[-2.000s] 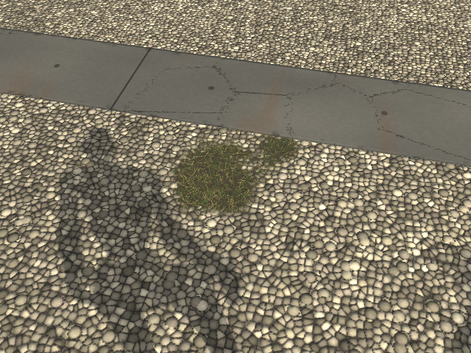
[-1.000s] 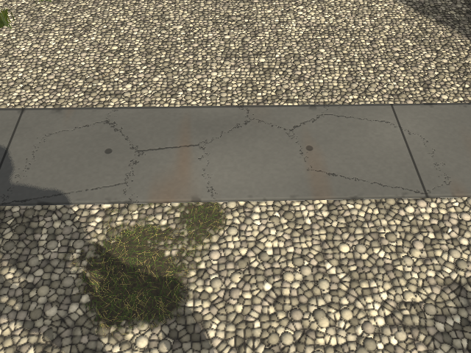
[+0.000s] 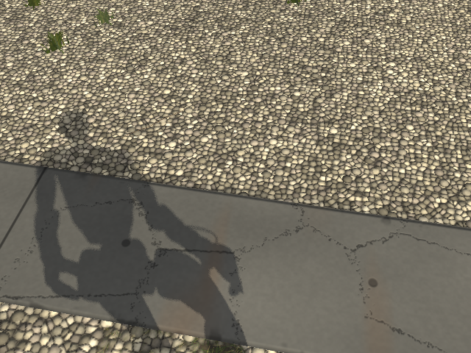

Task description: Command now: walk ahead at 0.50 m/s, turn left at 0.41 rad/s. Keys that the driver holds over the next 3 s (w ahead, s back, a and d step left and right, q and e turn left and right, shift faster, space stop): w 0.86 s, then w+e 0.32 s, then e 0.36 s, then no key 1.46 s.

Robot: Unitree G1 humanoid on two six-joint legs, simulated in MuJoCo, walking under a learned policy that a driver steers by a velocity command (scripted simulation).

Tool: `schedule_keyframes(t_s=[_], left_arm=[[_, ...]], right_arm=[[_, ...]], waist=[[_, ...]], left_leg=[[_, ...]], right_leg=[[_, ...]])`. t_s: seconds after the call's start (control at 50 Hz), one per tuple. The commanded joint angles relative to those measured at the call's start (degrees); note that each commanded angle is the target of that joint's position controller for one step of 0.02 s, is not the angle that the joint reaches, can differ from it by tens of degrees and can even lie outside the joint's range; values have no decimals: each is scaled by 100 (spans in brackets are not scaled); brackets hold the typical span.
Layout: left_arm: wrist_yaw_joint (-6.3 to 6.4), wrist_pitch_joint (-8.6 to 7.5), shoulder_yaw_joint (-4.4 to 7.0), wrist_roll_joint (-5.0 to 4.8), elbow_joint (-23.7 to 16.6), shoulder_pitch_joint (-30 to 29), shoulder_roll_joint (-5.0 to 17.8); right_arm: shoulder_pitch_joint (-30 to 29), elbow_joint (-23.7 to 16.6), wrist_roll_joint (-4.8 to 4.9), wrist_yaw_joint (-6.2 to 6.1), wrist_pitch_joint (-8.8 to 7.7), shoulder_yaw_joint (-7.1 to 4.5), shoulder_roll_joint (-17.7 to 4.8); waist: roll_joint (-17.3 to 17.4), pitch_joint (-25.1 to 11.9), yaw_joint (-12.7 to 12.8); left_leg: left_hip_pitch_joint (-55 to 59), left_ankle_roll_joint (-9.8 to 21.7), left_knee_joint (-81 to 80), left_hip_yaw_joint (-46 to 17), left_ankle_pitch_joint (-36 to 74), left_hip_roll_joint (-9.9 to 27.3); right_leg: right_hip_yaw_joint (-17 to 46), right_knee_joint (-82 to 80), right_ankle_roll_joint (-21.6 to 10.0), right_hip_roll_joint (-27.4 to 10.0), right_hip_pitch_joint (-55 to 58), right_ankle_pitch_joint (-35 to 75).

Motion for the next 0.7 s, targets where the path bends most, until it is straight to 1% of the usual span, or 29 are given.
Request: schedule_keyframes(t_s=[0.02,0.04,0.08,0.14,0.18,0.26,0.3,0.32,0.34,0.36,0.38,0.4,0.42,0.44,0.46,0.48,0.5,0.52,0.54,0.56,0.58,0.6,0.64,0.7], left_arm=[[-39,155,89,147,-259,468,434],[-62,221,85,154,-294,403,390],[-105,269,90,132,-429,-19,420],[-142,291,89,84,-634,-700,453],[-161,287,73,56,-748,-1058,442],[-189,256,21,28,-974,-1737,414],[-200,224,7,16,-1081,-1952,431],[-201,201,10,9,-1114,-1950,461],[-197,176,22,3,-1109,-1842,501],[-173,152,44,-8,-1035,-1543,542],[-123,130,91,-15,-883,-1056,636],[-63,88,158,-11,-613,-241,743],[10,31,242,86,-353,720,942],[64,15,379,239,-293,1420,1517],[-29,101,404,99,-232,1237,1528],[-74,137,324,-58,-310,638,1137],[-94,118,231,-73,-381,189,779],[-92,86,171,-31,-357,9,594],[-60,51,122,-36,-266,24,479],[-47,19,100,-40,-185,98,444],[-52,-31,109,-40,-97,255,495],[-56,-71,122,-58,-31,375,549],[-55,-97,144,-73,64,563,655],[-56,-77,119,-104,187,877,632]], right_arm=[[333,-179,66,-43,-201,-61,-442],[453,-116,74,-42,-254,-66,-506],[706,-26,62,-48,-297,-66,-585],[1103,73,64,-37,-291,-31,-564],[1281,112,56,-47,-293,-9,-562],[1600,223,4,-98,-300,47,-528],[1685,278,-41,-137,-298,59,-569],[1669,299,-60,-162,-298,52,-624],[1598,310,-73,-185,-300,48,-667],[1452,299,-81,-201,-306,51,-695],[1361,300,-95,-206,-314,41,-759],[1283,313,-98,-185,-309,40,-790],[1235,259,-52,-165,-329,73,-726],[1623,68,143,-112,-356,185,-261],[1970,150,147,-116,-338,116,-416],[1565,124,-20,-140,-301,55,-665],[1104,-3,-51,-101,-320,78,-567],[925,-57,-48,-66,-304,94,-432],[909,-89,-124,-32,-237,101,-375],[1064,-34,-157,9,-161,132,-249],[1082,-35,-168,36,-118,140,-203],[1010,-60,-174,54,-89,142,-185],[557,-209,-172,79,-44,153,-186],[-243,-483,-147,99,-26,186,-154]], waist=[[-29,-326,183],[36,-324,190],[133,-178,85],[271,-90,-172],[352,-81,-304],[410,69,-523],[416,145,-553],[434,168,-502],[439,163,-399],[459,75,-209],[497,-158,-3],[382,-573,352],[183,-1133,756],[-774,-1969,708],[-1350,-2194,477],[-514,-1256,265],[-116,-640,198],[-30,-329,50],[-170,-215,-78],[-248,-237,-182],[-330,-242,-202],[-303,-229,-224],[-258,-107,-192],[-227,43,-36]], left_leg=[[731,843,-1605,-1868,1932,1648],[655,826,-1669,-1689,2058,1566],[695,658,-1828,-1473,2156,1413],[1129,348,-1872,-1370,2359,1344],[1442,226,-1853,-1343,2405,1353],[2012,240,-1782,-1341,2582,1479],[2299,305,-1668,-1384,2820,1621],[2407,314,-1590,-1393,3037,1712],[2457,288,-1464,-1369,3400,1778],[2409,213,-1201,-1284,4081,1781],[2354,135,-718,-1213,4853,1742],[2252,53,201,-1080,5155,1580],[1430,-35,1452,-930,4156,1371],[-219,-273,3487,-546,1578,673],[-1353,-298,4716,-671,-1932,-35],[-1731,-233,4967,-975,-1501,429],[-1751,-244,4705,-931,-1069,647],[-1603,-249,4348,-874,-845,857],[-1416,-300,4068,-850,-750,983],[-1203,-361,3941,-789,-671,1031],[-1157,-415,3849,-710,-645,1031],[-1260,-469,3718,-647,-561,1078],[-1641,-582,3335,-498,-175,1201],[-2040,-717,2454,-322,450,1297]], right_leg=[[196,-374,141,-313,-788,194],[123,-597,197,-309,-804,313],[9,-1117,259,-360,-1062,815],[-69,-1916,259,-347,-1464,1516],[-98,-2383,226,-281,-1583,1836],[-212,-3168,102,-83,-1677,2011],[-235,-3475,-4,24,-1641,1829],[-218,-3616,-86,67,-1540,1682],[-222,-3751,-185,135,-1318,1478],[-259,-3911,-297,270,-831,1221],[-322,-3999,-403,472,-166,992],[-396,-4310,-536,648,757,1051],[65,-4439,-755,186,2182,1136],[2306,-4601,-1284,-1396,3797,438],[4240,-5363,-1816,-2101,4037,709],[3541,-5448,-1674,-1828,3224,242],[2747,-5652,-1537,-1594,2404,376],[2183,-5859,-1326,-1291,1868,658],[1801,-5981,-1184,-1075,1524,1008],[1515,-6095,-1117,-935,1320,1214],[1390,-6118,-1164,-902,1254,1659],[1222,-6172,-1193,-859,1270,1887],[969,-6363,-1193,-763,1338,1933],[701,-6448,-1105,-622,1589,2288]])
